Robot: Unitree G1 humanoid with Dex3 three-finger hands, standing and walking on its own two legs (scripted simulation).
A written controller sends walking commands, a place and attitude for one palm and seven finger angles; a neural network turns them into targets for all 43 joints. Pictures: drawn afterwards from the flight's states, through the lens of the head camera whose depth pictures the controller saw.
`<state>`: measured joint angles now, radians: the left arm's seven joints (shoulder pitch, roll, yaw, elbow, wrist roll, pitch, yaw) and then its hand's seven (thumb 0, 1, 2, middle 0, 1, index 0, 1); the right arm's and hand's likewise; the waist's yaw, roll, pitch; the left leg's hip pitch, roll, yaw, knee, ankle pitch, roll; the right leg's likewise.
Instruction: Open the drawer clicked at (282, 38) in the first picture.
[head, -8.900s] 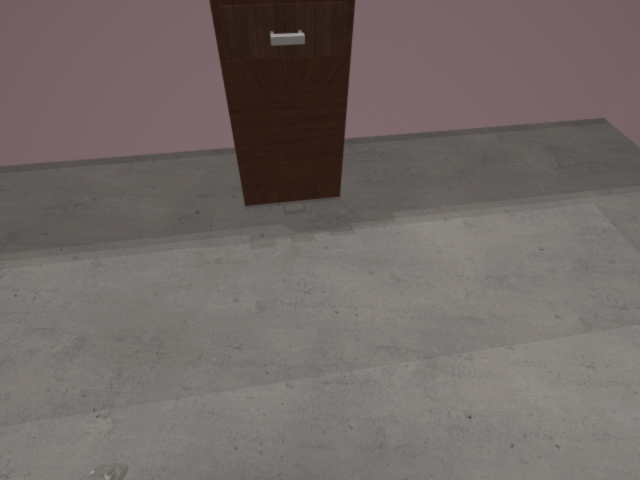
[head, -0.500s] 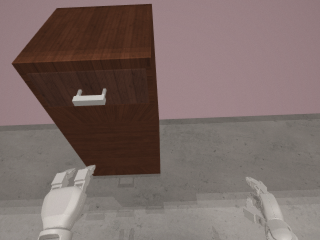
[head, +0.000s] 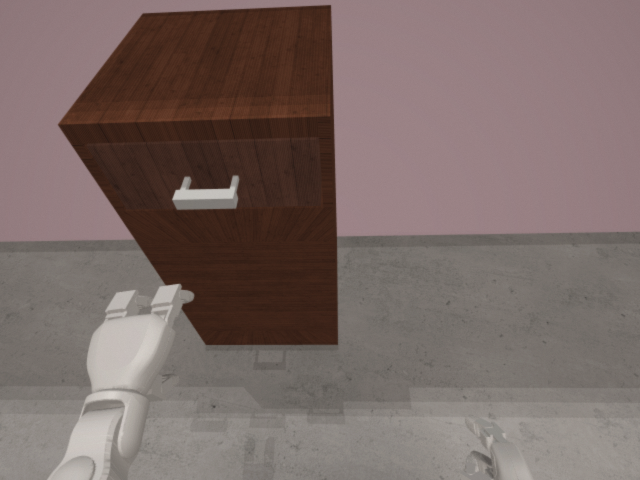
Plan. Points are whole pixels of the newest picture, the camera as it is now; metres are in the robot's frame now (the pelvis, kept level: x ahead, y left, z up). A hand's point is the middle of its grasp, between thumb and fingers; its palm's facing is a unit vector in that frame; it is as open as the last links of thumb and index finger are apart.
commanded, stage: raise the hand with hooked fingers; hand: left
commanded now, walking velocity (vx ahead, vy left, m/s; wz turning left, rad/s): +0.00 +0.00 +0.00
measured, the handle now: (208, 190) +0.57 +0.27 +0.00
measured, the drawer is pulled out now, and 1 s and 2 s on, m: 0.00 0.00 0.00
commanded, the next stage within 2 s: move the hooked fingers above the handle in 1.04 s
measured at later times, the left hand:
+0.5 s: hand (140, 282) +0.31 +0.25 +0.09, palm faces +0.08 -0.06 -0.99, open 13.6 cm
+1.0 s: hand (149, 264) +0.33 +0.24 +0.10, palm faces +0.06 -0.06 -1.00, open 13.8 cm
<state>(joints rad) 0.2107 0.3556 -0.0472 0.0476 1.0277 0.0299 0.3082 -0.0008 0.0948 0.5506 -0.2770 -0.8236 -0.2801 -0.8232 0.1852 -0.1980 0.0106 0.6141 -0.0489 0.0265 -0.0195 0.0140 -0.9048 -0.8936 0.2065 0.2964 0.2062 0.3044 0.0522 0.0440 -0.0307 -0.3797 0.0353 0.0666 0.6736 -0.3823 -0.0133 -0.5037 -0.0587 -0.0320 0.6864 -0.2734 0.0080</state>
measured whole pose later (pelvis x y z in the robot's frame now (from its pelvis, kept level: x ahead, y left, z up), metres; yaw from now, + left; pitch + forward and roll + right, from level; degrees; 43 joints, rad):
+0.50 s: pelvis +0.02 +0.01 +0.02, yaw +1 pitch +2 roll +0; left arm -0.02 0.41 -0.09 0.04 1.00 0.10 0.14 0.00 -0.44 0.32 -0.32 -1.17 -0.32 -1.17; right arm 0.09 -0.23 0.00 0.61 -0.02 0.05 -0.02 0.01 -0.91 -0.89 0.20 0.30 0.20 0.30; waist 0.10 0.07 -0.02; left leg -0.19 0.02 0.05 0.49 -0.33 -0.01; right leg -0.31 -0.07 -0.05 0.52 -0.24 0.02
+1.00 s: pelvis +0.02 +0.00 +0.02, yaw +1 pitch +3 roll +1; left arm -0.09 0.45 -0.05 0.07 0.97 0.01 0.10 0.00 -0.49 0.30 -0.32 -1.21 -0.32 -1.20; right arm 0.16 -0.27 -0.03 0.65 0.00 0.07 -0.02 0.01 -0.91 -0.89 0.20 0.30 0.20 0.30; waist 0.09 0.08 0.00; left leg -0.18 0.03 0.05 0.43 -0.29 -0.01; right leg -0.30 -0.06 -0.06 0.47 -0.21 0.01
